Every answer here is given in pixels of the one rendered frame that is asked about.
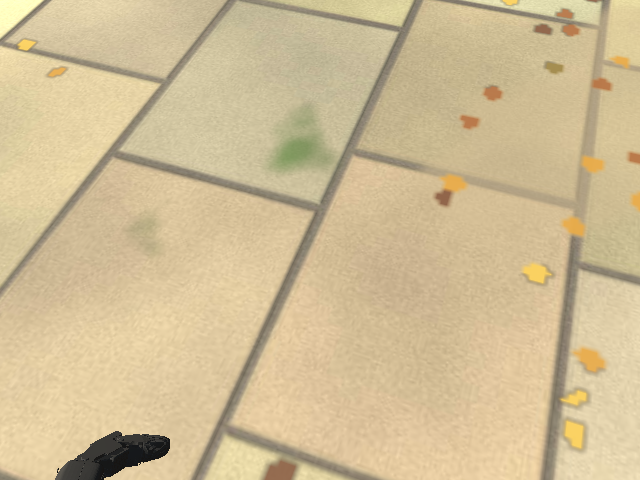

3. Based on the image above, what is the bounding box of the robot left hand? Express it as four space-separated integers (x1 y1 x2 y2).
55 431 170 480

